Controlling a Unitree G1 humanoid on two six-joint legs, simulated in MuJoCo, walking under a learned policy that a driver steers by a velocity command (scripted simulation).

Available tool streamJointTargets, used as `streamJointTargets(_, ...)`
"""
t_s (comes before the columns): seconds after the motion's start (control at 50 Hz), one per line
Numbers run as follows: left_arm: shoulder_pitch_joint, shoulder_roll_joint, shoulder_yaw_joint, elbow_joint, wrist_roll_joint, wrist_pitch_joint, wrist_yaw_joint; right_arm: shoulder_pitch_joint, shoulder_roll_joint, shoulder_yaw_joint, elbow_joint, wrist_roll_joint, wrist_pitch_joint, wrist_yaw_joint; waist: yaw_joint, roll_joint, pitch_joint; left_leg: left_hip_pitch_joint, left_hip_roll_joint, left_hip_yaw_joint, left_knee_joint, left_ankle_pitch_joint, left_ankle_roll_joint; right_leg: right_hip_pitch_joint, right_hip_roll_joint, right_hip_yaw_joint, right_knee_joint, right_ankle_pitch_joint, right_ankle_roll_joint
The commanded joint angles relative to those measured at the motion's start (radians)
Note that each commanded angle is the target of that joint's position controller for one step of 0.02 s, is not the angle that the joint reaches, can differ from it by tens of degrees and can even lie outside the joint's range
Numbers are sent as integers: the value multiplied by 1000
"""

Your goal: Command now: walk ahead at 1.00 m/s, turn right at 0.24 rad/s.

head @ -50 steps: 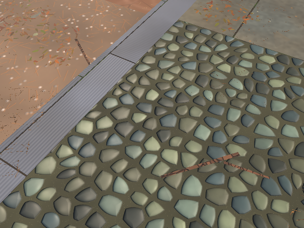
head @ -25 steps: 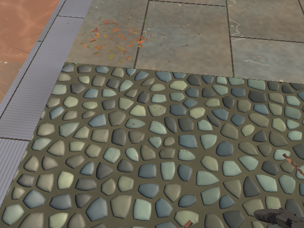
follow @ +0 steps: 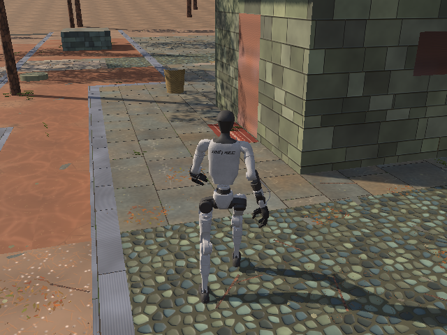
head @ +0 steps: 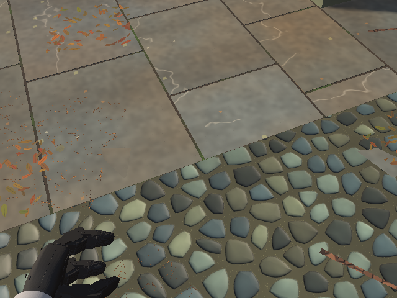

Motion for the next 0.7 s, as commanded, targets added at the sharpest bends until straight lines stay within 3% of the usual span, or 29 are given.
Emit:
streamJointTargets(0.02,33,61,12,-27,5,-5,10,-108,-197,-28,-72,9,-23,-7,152,106,59,-223,226,-3,-16,1066,163,355,75,-114,-85,-11,-39)
streamJointTargets(0.04,148,91,26,5,9,-6,25,-107,-229,-33,-66,6,-13,-14,218,137,-23,-188,236,11,167,1255,157,479,110,-117,-86,-84,-56)
streamJointTargets(0.06,366,120,45,75,6,-7,42,-137,-244,-34,-71,7,1,-24,327,145,-130,-224,226,17,426,1300,146,701,128,-97,-139,-101,-75)
streamJointTargets(0.08,536,185,74,133,11,-6,60,-155,-219,-26,-88,5,9,-28,399,119,-216,-390,180,11,749,1071,135,945,55,-2,-171,-165,-87)
streamJointTargets(0.1,528,273,95,143,24,-8,82,-77,-42,8,-132,-6,11,-8,257,-163,-301,-701,44,-26,1145,-35,119,1167,-239,399,-209,-412,-111)
streamJointTargets(0.12,541,295,105,120,3,-5,90,-70,-90,1,-180,20,5,-12,255,-191,-454,-865,-47,-208,1352,-141,133,1230,-366,847,-403,-475,-178)
streamJointTargets(0.14,485,244,104,147,-9,-9,95,-197,-135,-9,-205,17,1,-19,238,-76,-266,-973,14,-222,1332,-15,145,1126,-299,711,-448,-385,-167)
streamJointTargets(0.16,448,193,94,167,-19,-21,97,-235,-107,2,-209,16,-2,-16,199,-33,-110,-968,50,-199,1257,46,138,953,-267,566,-464,-246,-164)
streamJointTargets(0.2,380,114,73,184,-25,-38,98,-237,-79,11,-200,-20,16,-9,96,17,6,-834,101,-186,1126,53,106,688,-163,409,-498,39,-132)
streamJointTargets(0.22,379,86,62,193,-30,-44,100,-218,-62,16,-202,-31,30,-3,62,-16,17,-778,105,-177,1079,23,79,617,-158,376,-504,252,-151)
streamJointTargets(0.24,397,66,58,210,-41,-51,99,-242,-53,16,-212,-38,38,0,52,-4,39,-767,106,-167,1021,-11,55,592,-145,340,-508,428,-160)
streamJointTargets(0.26,414,74,60,225,-51,-55,98,-280,-37,20,-229,-40,43,3,49,-2,56,-764,100,-152,947,-18,36,567,-132,301,-518,540,-165)
streamJointTargets(0.3,395,117,74,231,-52,-54,94,-401,-19,31,-282,-31,43,7,49,-15,86,-712,57,-103,757,114,21,483,-53,206,-526,693,-144)
streamJointTargets(0.32,353,69,73,190,-105,-55,105,-555,-8,31,-331,21,-9,-7,88,81,76,-715,26,-136,635,186,6,463,-59,236,-509,582,-136)
streamJointTargets(0.34,359,114,83,191,-109,-47,116,-601,4,40,-348,22,-32,-7,95,73,52,-661,-8,-131,486,295,3,458,-40,229,-498,540,-117)
streamJointTargets(0.36,404,155,100,200,-101,-37,125,-621,-4,36,-355,15,-47,-6,118,44,21,-584,-49,-130,376,426,6,458,-28,239,-492,476,-85)
streamJointTargets(0.38,464,170,108,218,-93,-29,129,-636,-23,26,-364,14,-52,-6,137,15,-3,-507,-80,-139,322,540,14,471,-28,267,-479,409,-52)
streamJointTargets(0.42,518,133,108,236,-85,-14,133,-619,-74,3,-376,19,-40,-14,124,-30,-26,-397,-101,-175,287,602,39,489,-7,310,-378,352,6)
streamJointTargets(0.44,499,127,110,225,-85,-7,133,-561,-99,-9,-373,15,-33,-23,80,-58,-61,-306,-98,-181,288,600,54,482,15,321,-277,384,36)
streamJointTargets(0.46,448,134,115,199,-88,-1,133,-458,-112,-18,-356,3,-26,-32,2,-73,-119,-168,-75,-178,263,663,68,453,56,305,-127,395,79)
streamJointTargets(0.48,416,92,103,154,-72,5,130,-298,-147,-26,-323,-15,-17,-42,-59,-36,-255,75,85,-288,354,898,124,352,105,276,159,131,128)
streamJointTargets(0.5,618,-21,71,153,-61,16,122,-250,-152,-8,-327,-59,-6,-39,26,231,-470,311,457,-592,476,1400,305,184,210,237,580,-720,171)
streamJointTargets(0.52,721,80,75,149,-73,28,111,-278,-135,-17,-339,-27,5,-26,53,274,-629,331,554,-792,432,1185,390,156,119,270,765,-637,184)
streamJointTargets(0.54,633,133,92,130,-85,50,111,-404,-100,-18,-385,-11,21,-32,62,193,-530,212,488,-707,361,878,385,109,44,218,786,-540,204)
streamJointTargets(0.56,543,156,104,108,-85,65,118,-455,-44,-7,-378,3,35,-39,72,85,-369,43,393,-566,299,555,328,61,-10,144,713,-436,203)
streamJointTargets(0.58,495,152,113,96,-91,77,125,-478,-30,-1,-361,4,43,-42,92,62,-239,-121,326,-500,222,280,293,53,-42,111,677,-367,198)
streamJointTargets(0.6,480,131,114,74,-93,86,123,-499,-53,-8,-341,-1,41,-41,126,91,-150,-263,295,-462,145,88,276,78,-73,93,623,-336,181)
streamJointTargets(0.64,443,65,102,38,-86,86,117,-501,-84,-30,-312,9,20,-37,138,136,-77,-396,280,-387,31,-65,260,123,-111,57,507,-344,149)
streamJointTargets(0.7,348,55,102,-2,-71,70,110,-479,-119,-61,-270,24,-9,-35,119,103,-67,-366,319,-331,-33,-101,278,90,-165,60,380,-283,116)
Keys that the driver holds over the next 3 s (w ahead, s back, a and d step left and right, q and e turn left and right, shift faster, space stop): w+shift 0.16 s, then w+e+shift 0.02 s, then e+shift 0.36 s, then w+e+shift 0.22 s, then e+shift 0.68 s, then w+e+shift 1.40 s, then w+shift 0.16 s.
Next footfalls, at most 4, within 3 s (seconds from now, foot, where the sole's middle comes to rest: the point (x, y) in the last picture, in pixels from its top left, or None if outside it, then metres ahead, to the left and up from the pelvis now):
0.08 right None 0.28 -0.08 -0.76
0.48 left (181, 236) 0.69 0.03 -0.76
0.98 right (272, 235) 0.65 -0.29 -0.76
1.46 left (262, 180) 0.88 -0.30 -0.76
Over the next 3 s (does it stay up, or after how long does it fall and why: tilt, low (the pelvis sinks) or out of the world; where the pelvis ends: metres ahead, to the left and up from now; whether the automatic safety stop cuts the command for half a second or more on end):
stays up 0.18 -1.24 -0.01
